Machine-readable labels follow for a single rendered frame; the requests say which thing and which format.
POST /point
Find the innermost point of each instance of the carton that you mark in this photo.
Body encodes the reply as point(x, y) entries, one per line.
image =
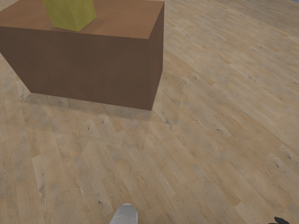
point(70, 14)

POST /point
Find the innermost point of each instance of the pedestal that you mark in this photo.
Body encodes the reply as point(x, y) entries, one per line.
point(116, 59)

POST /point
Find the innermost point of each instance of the left robot thigh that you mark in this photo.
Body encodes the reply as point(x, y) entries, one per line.
point(125, 214)

